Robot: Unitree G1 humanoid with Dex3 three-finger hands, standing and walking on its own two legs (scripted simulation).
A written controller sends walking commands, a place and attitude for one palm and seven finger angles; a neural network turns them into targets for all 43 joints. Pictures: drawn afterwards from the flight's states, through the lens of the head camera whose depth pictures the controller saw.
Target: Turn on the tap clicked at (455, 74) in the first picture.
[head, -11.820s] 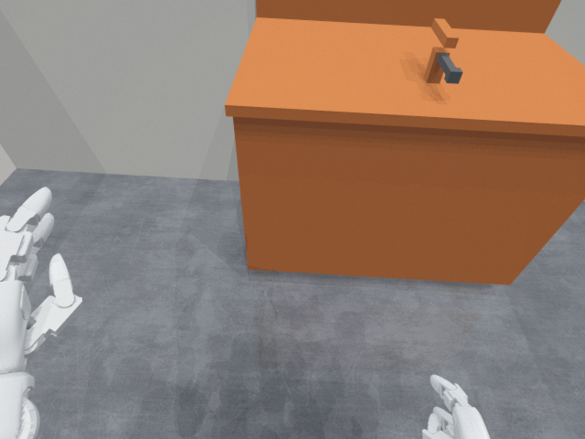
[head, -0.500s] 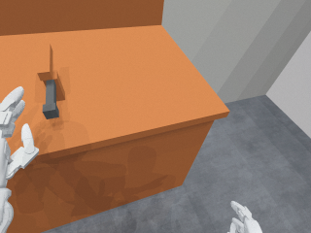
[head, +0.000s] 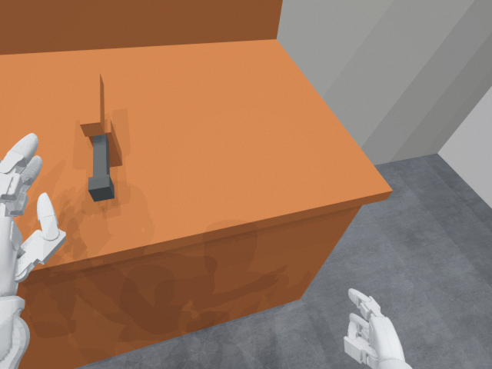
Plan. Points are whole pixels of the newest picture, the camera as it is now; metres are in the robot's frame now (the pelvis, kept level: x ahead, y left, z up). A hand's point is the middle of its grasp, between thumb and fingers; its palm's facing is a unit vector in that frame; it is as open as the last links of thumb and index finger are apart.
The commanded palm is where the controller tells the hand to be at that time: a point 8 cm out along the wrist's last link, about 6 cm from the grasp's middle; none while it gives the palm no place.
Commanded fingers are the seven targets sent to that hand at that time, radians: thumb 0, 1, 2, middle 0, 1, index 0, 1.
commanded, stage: look again from close up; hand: left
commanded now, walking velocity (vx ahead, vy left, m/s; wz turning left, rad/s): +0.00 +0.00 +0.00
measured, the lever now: (101, 188) +0.32 +0.26 +0.11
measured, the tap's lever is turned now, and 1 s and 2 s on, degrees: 0 0 0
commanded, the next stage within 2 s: shuffle to correct the standing spot in 0.38 s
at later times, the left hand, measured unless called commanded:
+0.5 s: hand (65, 237) +0.22 +0.25 +0.15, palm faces +0.40 -0.85 -0.35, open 7.4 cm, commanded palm +0.16 +0.28 +0.17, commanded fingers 0.00 0.90 0.90 -0.20 -0.30 -0.20 -0.30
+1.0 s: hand (107, 252) +0.20 +0.19 +0.16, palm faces +0.34 -0.85 -0.40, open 7.4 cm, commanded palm +0.15 +0.23 +0.17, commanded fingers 0.00 0.90 0.90 -0.20 -0.30 -0.20 -0.30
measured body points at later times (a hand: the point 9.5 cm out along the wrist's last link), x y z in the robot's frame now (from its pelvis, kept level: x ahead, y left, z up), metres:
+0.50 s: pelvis +0.00 +0.00 +0.00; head +0.02 +0.01 +0.45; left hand +0.19 +0.29 +0.17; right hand +0.18 -0.22 -0.08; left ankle +0.02 +0.05 -0.74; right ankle +0.01 -0.14 -0.74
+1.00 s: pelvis -0.02 -0.05 +0.00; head +0.03 -0.04 +0.44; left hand +0.18 +0.24 +0.18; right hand +0.17 -0.27 -0.08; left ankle +0.02 +0.05 -0.74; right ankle +0.01 -0.14 -0.74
